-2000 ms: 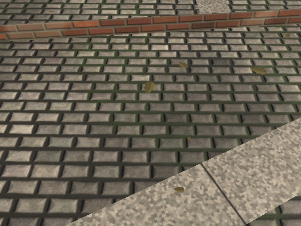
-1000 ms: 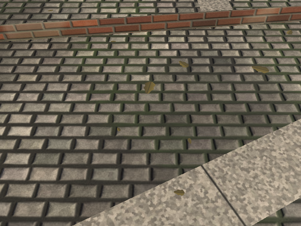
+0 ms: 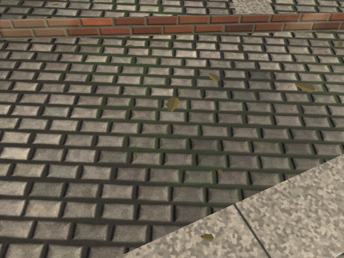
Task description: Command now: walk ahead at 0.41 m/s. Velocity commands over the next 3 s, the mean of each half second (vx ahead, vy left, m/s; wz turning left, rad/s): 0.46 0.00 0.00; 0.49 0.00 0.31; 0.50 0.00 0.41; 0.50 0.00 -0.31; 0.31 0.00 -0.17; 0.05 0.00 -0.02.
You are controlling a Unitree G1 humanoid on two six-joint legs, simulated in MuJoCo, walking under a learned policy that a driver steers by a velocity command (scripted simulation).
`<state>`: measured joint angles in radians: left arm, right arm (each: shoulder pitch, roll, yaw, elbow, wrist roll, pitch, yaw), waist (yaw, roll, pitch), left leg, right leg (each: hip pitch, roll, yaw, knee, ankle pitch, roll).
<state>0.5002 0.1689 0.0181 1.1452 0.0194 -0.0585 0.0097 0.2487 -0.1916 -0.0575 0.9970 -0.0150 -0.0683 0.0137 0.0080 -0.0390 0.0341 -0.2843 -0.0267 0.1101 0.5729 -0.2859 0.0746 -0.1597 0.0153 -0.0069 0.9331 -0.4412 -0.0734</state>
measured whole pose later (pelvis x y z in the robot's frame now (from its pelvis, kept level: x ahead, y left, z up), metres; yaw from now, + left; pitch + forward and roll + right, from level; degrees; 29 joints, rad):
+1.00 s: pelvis +0.60 -0.03 -0.17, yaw +11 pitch +0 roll -2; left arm 0.38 0.21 0.06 1.03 0.02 -0.09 0.01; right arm 0.04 -0.19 -0.04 0.87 -0.04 -0.03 0.05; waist 0.03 -0.01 0.07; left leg -0.50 0.00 0.13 0.64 -0.16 0.17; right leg 0.04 -0.01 -0.28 0.43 -0.46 -0.02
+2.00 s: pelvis +1.12 +0.11 -0.14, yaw +11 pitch +2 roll +0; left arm 0.44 0.23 0.06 0.92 0.00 -0.06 -0.01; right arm 0.04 -0.24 -0.02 0.76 -0.04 -0.04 0.03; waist 0.08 0.04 0.04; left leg -0.64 0.07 -0.05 0.71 -0.05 -0.05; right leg -0.05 0.14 0.14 0.26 -0.22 -0.11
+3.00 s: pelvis +1.34 +0.17 -0.14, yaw +7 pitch -2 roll +0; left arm 0.25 0.18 -0.01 1.10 0.00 -0.01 0.04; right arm 0.30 -0.18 0.00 1.08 -0.01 0.00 -0.04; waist 0.00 0.01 0.04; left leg -0.10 -0.02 0.03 0.37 -0.23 0.02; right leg -0.16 0.04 -0.01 0.38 -0.19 -0.04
